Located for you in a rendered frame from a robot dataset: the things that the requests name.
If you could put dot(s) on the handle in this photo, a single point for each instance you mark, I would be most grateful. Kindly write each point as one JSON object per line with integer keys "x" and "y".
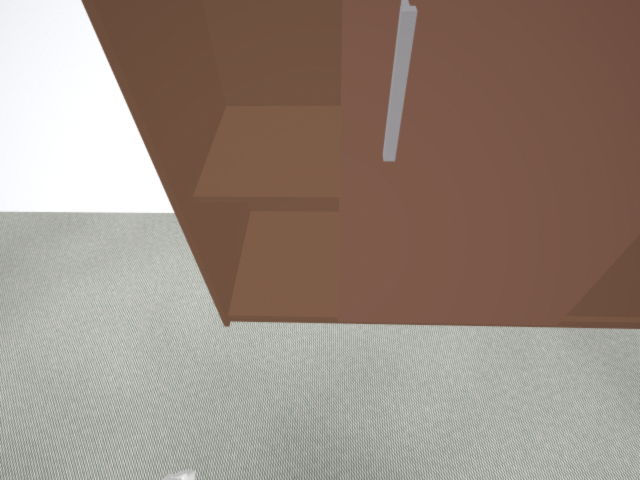
{"x": 404, "y": 42}

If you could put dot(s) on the wardrobe door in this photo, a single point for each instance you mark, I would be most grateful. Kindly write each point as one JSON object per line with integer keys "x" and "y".
{"x": 516, "y": 182}
{"x": 617, "y": 292}

